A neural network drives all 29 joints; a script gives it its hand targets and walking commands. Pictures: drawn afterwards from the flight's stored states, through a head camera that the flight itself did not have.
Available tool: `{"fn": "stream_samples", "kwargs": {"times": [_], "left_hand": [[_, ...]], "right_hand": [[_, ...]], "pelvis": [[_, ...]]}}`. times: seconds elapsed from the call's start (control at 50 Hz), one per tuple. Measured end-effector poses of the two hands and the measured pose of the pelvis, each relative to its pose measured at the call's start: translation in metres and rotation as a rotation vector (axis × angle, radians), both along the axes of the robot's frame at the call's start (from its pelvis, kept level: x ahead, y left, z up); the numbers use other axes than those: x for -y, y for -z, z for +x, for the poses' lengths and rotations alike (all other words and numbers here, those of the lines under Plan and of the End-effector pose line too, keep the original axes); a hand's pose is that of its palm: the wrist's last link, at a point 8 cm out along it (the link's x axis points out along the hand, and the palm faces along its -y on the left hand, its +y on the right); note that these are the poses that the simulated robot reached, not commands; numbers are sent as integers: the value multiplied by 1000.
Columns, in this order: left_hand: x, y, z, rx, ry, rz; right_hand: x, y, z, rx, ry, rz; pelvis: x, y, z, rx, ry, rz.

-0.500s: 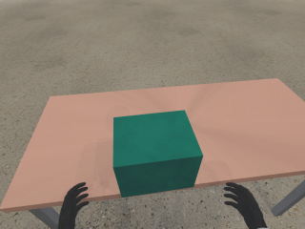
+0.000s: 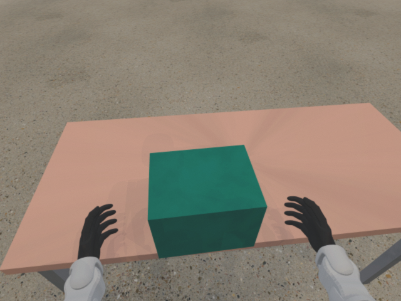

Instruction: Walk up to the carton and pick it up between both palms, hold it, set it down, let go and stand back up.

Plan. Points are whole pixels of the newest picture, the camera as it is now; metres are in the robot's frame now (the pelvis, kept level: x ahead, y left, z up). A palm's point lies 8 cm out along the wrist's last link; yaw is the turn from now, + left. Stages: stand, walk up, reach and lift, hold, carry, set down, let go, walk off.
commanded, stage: reach and lift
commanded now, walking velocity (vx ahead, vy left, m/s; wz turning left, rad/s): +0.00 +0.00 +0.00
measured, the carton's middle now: (202, 200) +0.39 +0.04 -0.04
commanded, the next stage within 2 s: none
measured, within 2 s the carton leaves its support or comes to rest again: neither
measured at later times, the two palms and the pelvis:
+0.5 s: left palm (89, 209) +0.30 +0.26 +0.05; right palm (308, 190) +0.36 -0.19 +0.05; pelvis -0.01 +0.00 +0.00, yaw +0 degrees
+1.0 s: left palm (90, 174) +0.36 +0.27 +0.08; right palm (298, 150) +0.43 -0.17 +0.10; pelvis -0.01 +0.00 +0.00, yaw +0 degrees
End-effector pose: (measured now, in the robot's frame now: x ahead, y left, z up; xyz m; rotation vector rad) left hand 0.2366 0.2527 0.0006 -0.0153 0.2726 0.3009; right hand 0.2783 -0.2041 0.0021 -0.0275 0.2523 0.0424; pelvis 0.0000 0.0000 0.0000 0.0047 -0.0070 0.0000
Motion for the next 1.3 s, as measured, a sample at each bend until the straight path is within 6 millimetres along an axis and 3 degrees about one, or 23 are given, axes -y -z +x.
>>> {"fn": "stream_samples", "kwargs": {"times": [0.68,1.08,1.2,1.3], "left_hand": [[-14,-62,84,15,36,18],[-20,-88,130,16,30,32],[-21,-83,137,13,29,39],[-19,-57,131,-4,25,32]], "right_hand": [[-19,-66,107,10,-5,0],[-33,-99,166,14,-8,-7],[-36,-95,174,4,-6,-20],[-38,-69,168,-24,-4,-32]], "pelvis": [[0,-3,-9,-125,-7,-15],[4,1,-11,-240,-11,-19],[6,2,-11,-267,-14,-19],[8,4,-10,-295,-20,-20]]}}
